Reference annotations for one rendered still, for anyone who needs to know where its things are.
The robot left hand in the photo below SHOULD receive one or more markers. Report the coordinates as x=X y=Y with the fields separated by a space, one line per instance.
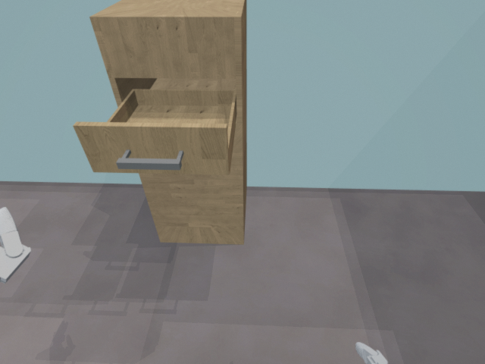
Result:
x=13 y=255

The robot right hand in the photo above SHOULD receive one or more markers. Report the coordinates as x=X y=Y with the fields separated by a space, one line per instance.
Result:
x=369 y=355

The handle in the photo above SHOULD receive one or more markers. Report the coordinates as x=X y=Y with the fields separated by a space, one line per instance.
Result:
x=149 y=163

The cabinet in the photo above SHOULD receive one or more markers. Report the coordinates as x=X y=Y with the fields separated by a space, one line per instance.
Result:
x=184 y=44

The drawer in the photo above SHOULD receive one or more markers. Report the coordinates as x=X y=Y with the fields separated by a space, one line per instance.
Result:
x=158 y=123

